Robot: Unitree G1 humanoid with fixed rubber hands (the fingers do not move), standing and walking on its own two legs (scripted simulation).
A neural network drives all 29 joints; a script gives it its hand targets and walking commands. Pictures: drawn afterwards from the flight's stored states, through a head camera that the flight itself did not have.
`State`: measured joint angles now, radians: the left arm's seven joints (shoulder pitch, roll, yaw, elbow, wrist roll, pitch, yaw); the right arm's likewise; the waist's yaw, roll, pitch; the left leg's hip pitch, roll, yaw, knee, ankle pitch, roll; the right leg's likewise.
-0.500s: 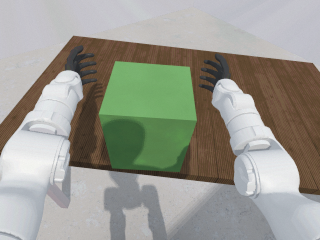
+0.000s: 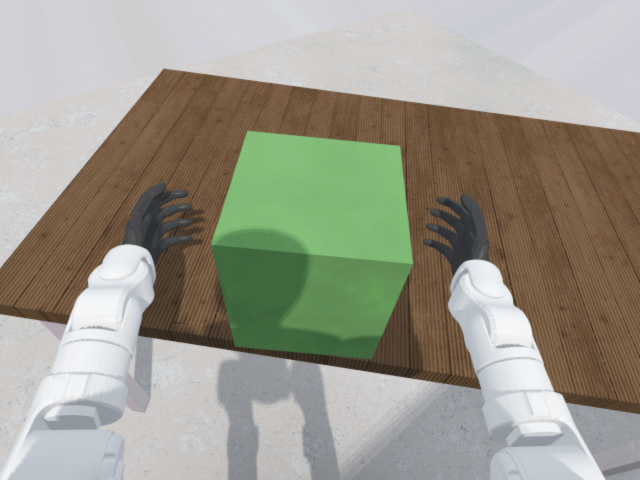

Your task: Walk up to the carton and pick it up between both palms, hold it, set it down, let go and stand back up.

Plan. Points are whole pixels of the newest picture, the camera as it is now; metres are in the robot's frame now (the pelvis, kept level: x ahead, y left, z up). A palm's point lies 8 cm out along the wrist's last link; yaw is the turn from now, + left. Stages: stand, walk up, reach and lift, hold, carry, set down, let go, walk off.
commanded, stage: set down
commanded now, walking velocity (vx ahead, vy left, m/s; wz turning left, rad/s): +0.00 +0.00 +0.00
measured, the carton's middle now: (313, 251) +0.41 +0.00 +0.03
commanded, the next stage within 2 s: none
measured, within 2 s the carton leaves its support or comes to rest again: neither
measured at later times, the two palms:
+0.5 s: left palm (132, 307) +0.31 +0.23 +0.04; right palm (466, 317) +0.29 -0.18 +0.05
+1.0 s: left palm (131, 362) +0.25 +0.22 +0.00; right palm (467, 361) +0.25 -0.19 +0.01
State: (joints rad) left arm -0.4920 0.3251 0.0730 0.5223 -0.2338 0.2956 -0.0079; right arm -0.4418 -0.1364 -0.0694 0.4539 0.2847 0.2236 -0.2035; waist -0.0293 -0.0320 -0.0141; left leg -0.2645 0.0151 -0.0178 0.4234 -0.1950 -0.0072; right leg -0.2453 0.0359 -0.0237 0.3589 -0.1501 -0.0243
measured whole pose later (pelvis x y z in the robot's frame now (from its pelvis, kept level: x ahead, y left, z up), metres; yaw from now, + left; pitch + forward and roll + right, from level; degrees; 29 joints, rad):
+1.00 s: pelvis +0.01 +0.00 +0.00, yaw -1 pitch -3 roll +0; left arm 0.00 0.28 -0.06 0.40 -0.25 -0.01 0.00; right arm 0.06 -0.10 -0.03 0.31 0.16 0.03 -0.11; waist 0.03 -0.02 0.03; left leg -0.13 0.00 0.00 0.38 -0.20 0.00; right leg -0.14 0.03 0.00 0.36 -0.17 -0.02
